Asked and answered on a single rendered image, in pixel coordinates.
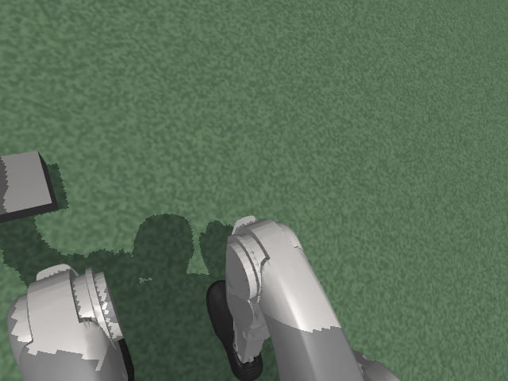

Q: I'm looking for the right robot hand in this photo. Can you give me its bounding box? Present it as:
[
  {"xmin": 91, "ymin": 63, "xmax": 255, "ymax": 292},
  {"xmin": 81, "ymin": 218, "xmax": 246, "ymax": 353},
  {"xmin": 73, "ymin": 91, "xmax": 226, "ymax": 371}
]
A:
[{"xmin": 352, "ymin": 349, "xmax": 402, "ymax": 381}]

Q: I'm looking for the carton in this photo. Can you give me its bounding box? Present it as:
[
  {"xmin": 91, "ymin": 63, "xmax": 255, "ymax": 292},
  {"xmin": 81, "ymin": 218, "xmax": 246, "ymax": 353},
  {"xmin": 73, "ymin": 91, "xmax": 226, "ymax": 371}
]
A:
[{"xmin": 0, "ymin": 151, "xmax": 59, "ymax": 223}]

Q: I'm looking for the left robot foot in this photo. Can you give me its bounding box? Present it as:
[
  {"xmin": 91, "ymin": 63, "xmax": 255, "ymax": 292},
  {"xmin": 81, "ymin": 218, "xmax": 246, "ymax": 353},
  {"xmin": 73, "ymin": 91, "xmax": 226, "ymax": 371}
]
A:
[{"xmin": 118, "ymin": 338, "xmax": 134, "ymax": 381}]

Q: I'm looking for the right robot foot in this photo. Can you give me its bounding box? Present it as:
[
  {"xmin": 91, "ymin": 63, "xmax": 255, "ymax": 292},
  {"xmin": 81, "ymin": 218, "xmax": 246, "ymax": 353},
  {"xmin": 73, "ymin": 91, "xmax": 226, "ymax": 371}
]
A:
[{"xmin": 206, "ymin": 280, "xmax": 263, "ymax": 381}]

